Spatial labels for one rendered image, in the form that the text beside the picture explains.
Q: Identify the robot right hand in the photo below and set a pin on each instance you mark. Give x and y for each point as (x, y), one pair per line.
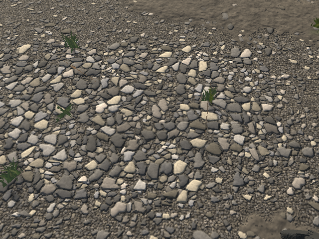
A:
(299, 234)

